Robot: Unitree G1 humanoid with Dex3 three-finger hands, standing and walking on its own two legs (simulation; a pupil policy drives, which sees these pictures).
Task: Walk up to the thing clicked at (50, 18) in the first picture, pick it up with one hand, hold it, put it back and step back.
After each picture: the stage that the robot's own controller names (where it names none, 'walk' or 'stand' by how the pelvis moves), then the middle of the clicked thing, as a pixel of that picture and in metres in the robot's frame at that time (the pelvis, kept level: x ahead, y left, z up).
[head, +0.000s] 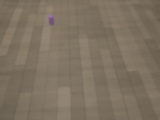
stand; (51, 20) +1.87 +0.47 -0.72
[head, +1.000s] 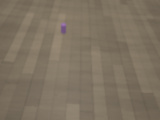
walk; (63, 28) +1.75 +0.23 -0.70
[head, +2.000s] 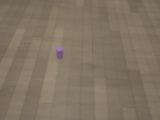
walk; (59, 52) +1.18 +0.24 -0.71
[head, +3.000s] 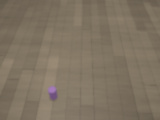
walk; (52, 93) +0.72 +0.25 -0.71
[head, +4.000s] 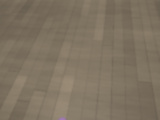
walk; out of the picture +0.45 +0.23 -0.71
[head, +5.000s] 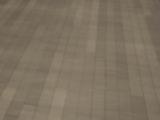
stand; out of the picture +0.37 +0.19 -0.72
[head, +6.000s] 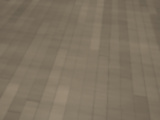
stand; out of the picture +0.38 +0.18 -0.73
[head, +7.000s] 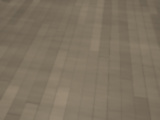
stand; out of the picture +0.36 +0.19 -0.73
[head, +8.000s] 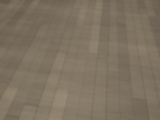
stand; out of the picture +0.36 +0.20 -0.73
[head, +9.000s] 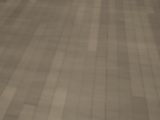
stand; out of the picture +0.35 +0.20 -0.73
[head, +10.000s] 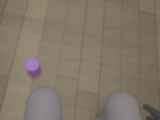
go down; (33, 67) +0.43 +0.23 -0.37
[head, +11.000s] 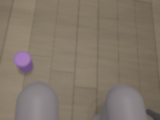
approach; (24, 62) +0.43 +0.25 -0.30
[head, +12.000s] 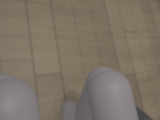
close in; out of the picture +0.41 +0.29 -0.22
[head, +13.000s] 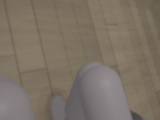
close; out of the picture +0.41 +0.30 -0.22
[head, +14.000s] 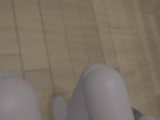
lift; out of the picture +0.38 +0.28 -0.22
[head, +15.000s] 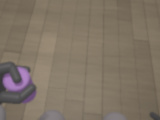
lift; (21, 86) +0.33 +0.20 -0.02
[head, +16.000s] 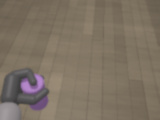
hold; (35, 93) +0.32 +0.17 +0.00
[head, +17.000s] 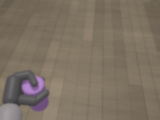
hold; (36, 94) +0.32 +0.17 +0.00
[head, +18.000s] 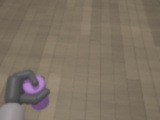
crouch; (37, 93) +0.34 +0.17 -0.02
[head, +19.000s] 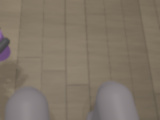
lower; out of the picture +0.46 +0.25 -0.10
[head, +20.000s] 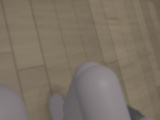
lower; out of the picture +0.42 +0.30 -0.22
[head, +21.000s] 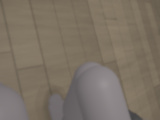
lower; out of the picture +0.42 +0.31 -0.22
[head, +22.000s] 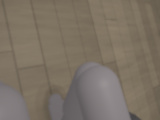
lower; out of the picture +0.42 +0.31 -0.23
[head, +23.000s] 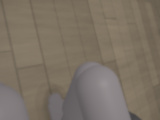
lower; out of the picture +0.42 +0.31 -0.23
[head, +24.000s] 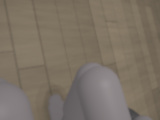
open; out of the picture +0.41 +0.29 -0.23
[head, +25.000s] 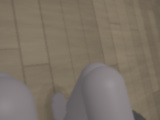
stand; out of the picture +0.41 +0.29 -0.23
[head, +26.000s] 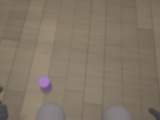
walk; (45, 83) +0.43 +0.21 -0.47
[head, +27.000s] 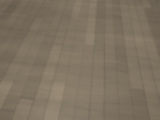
stand; out of the picture +0.38 +0.19 -0.67
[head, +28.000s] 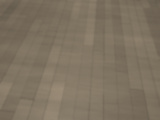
stand; out of the picture +0.38 +0.20 -0.67
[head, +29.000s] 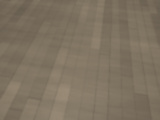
stand; out of the picture +0.39 +0.18 -0.72
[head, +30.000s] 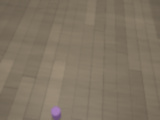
walk; (56, 113) +0.43 +0.15 -0.70
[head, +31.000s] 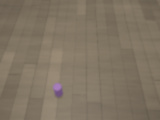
walk; (58, 90) +0.64 +0.22 -0.69
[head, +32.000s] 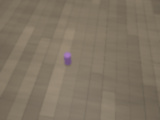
stand; (67, 58) +0.98 +0.18 -0.70
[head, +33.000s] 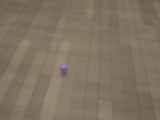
stand; (63, 69) +0.99 +0.20 -0.71
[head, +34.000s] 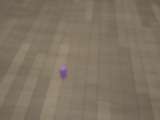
stand; (63, 71) +1.01 +0.21 -0.73
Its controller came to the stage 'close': yes
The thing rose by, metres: 0.71
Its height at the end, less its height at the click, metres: +0.00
